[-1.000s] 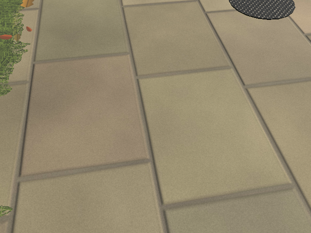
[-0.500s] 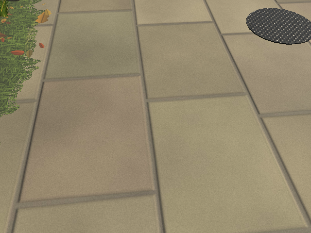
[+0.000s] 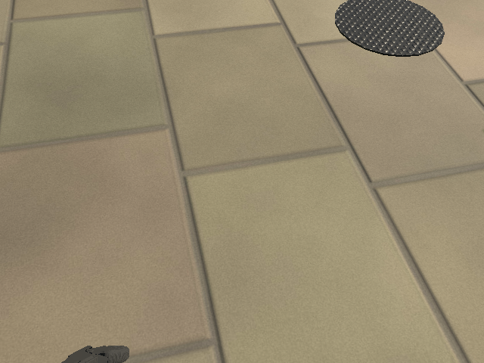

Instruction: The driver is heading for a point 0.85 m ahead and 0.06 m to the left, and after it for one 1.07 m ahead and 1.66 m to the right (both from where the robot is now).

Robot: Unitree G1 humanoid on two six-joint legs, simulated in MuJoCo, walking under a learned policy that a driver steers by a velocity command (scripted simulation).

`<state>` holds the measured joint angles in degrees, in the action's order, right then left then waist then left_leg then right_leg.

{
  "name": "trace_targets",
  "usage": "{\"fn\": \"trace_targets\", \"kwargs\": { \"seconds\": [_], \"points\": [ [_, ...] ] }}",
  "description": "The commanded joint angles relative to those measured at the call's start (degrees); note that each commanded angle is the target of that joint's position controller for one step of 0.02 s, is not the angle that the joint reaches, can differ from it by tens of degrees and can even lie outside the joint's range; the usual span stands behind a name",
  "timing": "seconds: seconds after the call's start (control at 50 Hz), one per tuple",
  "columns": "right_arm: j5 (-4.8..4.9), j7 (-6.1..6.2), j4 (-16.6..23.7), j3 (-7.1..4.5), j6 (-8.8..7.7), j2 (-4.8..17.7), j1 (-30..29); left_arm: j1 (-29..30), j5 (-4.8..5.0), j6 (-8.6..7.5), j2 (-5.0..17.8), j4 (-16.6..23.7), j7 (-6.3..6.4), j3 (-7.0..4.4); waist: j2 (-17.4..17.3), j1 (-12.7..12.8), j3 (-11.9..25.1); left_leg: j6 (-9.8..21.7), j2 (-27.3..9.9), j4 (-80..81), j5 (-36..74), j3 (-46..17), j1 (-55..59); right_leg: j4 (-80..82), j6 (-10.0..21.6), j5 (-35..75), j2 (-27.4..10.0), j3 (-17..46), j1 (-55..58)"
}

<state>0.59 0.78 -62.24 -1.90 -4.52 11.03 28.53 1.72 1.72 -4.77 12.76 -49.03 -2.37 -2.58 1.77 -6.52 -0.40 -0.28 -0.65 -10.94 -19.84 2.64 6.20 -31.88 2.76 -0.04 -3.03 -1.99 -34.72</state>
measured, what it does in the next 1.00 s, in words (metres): walks ahead: right foot, then left foot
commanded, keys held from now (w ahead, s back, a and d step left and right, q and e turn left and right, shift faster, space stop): w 0.72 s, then no key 0.28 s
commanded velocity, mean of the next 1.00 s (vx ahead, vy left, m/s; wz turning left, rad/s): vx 0.44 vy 0.00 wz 0.00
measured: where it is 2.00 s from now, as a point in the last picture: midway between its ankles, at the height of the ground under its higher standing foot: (208, 299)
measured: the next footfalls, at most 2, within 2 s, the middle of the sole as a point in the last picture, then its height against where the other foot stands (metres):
right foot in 0.06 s outside the picture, level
left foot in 0.62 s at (174, 344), level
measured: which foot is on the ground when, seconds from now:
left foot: down 0.00-0.06, up 0.08-0.60, down 0.62-1.00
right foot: up 0.00-0.04, down 0.06-0.64, up 0.66-1.00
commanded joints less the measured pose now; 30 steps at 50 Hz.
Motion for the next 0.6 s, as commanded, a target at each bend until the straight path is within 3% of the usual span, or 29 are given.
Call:
{"fn": "trace_targets", "kwargs": {
  "seconds": [0.02, 0.04, 0.06, 0.08, 0.1, 0.12, 0.14, 0.16, 0.18, 0.2, 0.22, 0.28, 0.34, 0.42, 0.52, 0.56, 0.58, 0.6],
  "points": [
    [0.36, 0.29, 1.1, -2.51, 0.23, 10.9, 1.2, 5.1, -0.13, -1.39, 5.2, 5.2, -0.63, -1.08, -9.4, 4.1, -5.3, 8.5, -15.3, -3.9, 37.2, -6.0, -0.9, 3.0, 2.5, -4.7, 2.1, -1.7, 3.1],
    [0.38, 0.33, 1.4, -2.70, 0.44, 11.3, -0.1, -1.2, -0.32, -1.43, 7.0, 3.4, -0.37, -2.12, -9.9, 7.7, -1.2, 7.7, -14.2, -10.8, 49.1, -4.5, -1.6, 3.2, 3.8, -4.8, 4.3, -3.3, 12.3],
    [0.09, 0.31, 2.2, -2.47, 0.58, 10.6, -1.6, -12.3, -0.11, -1.32, 9.9, 0.1, 0.12, -3.70, -9.1, 12.9, 5.5, 6.0, -11.5, -22.4, 53.1, -2.4, -6.8, 2.9, 5.9, -3.1, 4.4, -2.7, 27.3],
    [-0.96, 0.19, 4.2, -1.71, 0.34, 9.0, -2.2, -24.0, -0.90, -1.02, 14.7, -2.3, 0.93, -4.98, -1.4, 16.5, 15.1, 4.1, -7.8, -42.2, 33.7, -0.3, -21.9, 1.1, 9.7, -2.7, -8.0, 11.8, 47.6],
    [-0.20, -0.62, 4.2, 0.62, -1.07, 0.1, 4.9, -26.7, -1.33, -0.74, 16.7, -3.6, 0.39, -4.89, 14.8, 12.0, 25.1, 1.3, 3.1, -60.8, -10.4, -4.2, -41.3, 10.5, 18.3, -16.8, -20.7, 40.1, 63.5],
    [1.47, -0.88, 4.0, -0.91, -2.62, 6.0, 0.2, -24.5, -1.19, -0.77, 11.2, -3.3, 0.38, -3.43, 9.3, 13.5, 20.8, 2.8, 0.6, -67.9, -11.5, -11.1, -47.0, 14.5, 15.7, -19.7, -18.8, 41.6, 58.9],
    [2.46, -0.85, 6.2, -1.76, -3.35, 8.9, -5.7, -18.8, -0.95, -0.97, 8.8, -2.4, 0.51, -2.63, 7.1, 12.2, 11.7, 3.7, -2.3, -68.8, -6.7, -8.9, -50.2, 15.3, 13.1, -14.3, -16.9, 32.2, 50.3],
    [2.09, -0.28, 6.7, -1.94, -3.43, 9.0, -8.4, -13.8, -1.04, -1.21, 7.3, -1.4, 0.36, -2.01, 1.1, 10.1, 7.7, 3.8, -5.2, -66.3, -1.2, -7.5, -47.2, 16.8, 11.8, -6.8, -14.9, 25.1, 40.7],
    [1.09, 0.23, 6.9, -2.53, -2.96, 8.4, -9.4, -11.3, -1.60, -1.44, 5.8, -1.2, 0.05, -1.59, -0.9, 8.1, 4.4, 3.8, -6.7, -63.5, 2.0, -6.9, -44.5, 18.8, 11.1, -2.6, -12.8, 20.2, 33.3],
    [0.61, 0.30, 6.8, -2.67, -2.25, 7.1, -8.0, -11.2, -2.24, -1.77, 4.5, -1.8, -0.22, -1.19, 1.0, 6.3, 3.6, 4.0, -8.1, -61.6, 3.4, -7.5, -40.3, 19.5, 10.5, 2.8, -11.0, 16.3, 28.6],
    [0.77, 0.33, 6.7, -2.53, -1.45, 4.9, -6.0, -11.4, -2.16, -1.80, 4.6, -2.5, -0.17, -1.26, 2.5, 4.9, 3.6, 3.7, -8.4, -59.5, 3.9, -7.3, -39.0, 21.3, 11.3, 0.6, -10.7, 15.0, 27.0],
    [0.71, 0.53, 8.7, -3.00, -0.13, 5.4, -10.8, -13.8, -1.98, -2.09, 6.4, -4.1, 0.85, -1.42, 1.4, 4.5, -0.4, 2.5, -9.4, -52.8, 7.2, -6.4, -42.4, 24.8, 11.8, 1.0, -10.1, 11.6, 23.3],
    [-0.24, 0.14, 11.4, -3.06, -0.18, 5.7, -18.2, -17.1, -1.91, -1.63, 7.8, -5.2, 2.04, -1.69, 0.4, 6.1, -2.3, 1.4, -9.3, -41.9, 16.5, -5.9, -46.9, 25.9, 11.0, 1.3, -9.4, 9.5, 25.2],
    [0.08, -0.85, 13.8, -2.28, -0.54, 4.8, -26.9, -20.9, -1.24, -1.31, 8.9, -6.2, 2.55, -1.85, 0.8, 8.7, -3.7, 1.4, -6.4, -28.3, 25.2, -3.2, -44.1, 26.4, 9.0, 0.8, -7.7, 5.7, 26.7],
    [0.68, -2.40, 16.8, -1.79, -0.97, 5.8, -33.8, -25.3, -0.56, -0.34, 9.8, -8.6, 2.81, -2.40, 1.1, 10.3, -5.4, 2.8, -5.0, -20.9, 21.3, -3.3, -45.0, 22.5, 8.2, 0.7, -11.4, 6.0, 35.7],
    [0.79, -2.87, 17.1, -2.13, -1.31, 7.1, -32.6, -24.7, -0.46, 0.21, 10.6, -8.8, 2.97, -2.81, 2.1, 8.8, -4.2, 4.1, -3.9, -19.2, 16.9, -2.5, -41.4, 19.4, 7.3, 5.6, -12.5, 6.2, 38.2],
    [0.79, -2.91, 16.5, -2.71, -1.48, 8.4, -29.6, -23.5, -0.48, 0.47, 11.1, -8.6, 3.01, -2.95, 2.9, 6.8, -2.2, 5.0, -2.3, -18.4, 15.3, -1.1, -35.9, 15.8, 6.5, 13.7, -12.1, 5.5, 38.3],
    [0.62, -2.76, 14.4, -3.85, -1.53, 10.2, -22.4, -22.2, -0.54, 0.79, 10.7, -8.3, 3.00, -2.76, 2.8, 3.0, 2.0, 6.4, -0.2, -17.5, 15.3, 0.7, -26.0, 7.3, 5.2, 22.8, -9.8, 3.4, 37.0]
  ]
}}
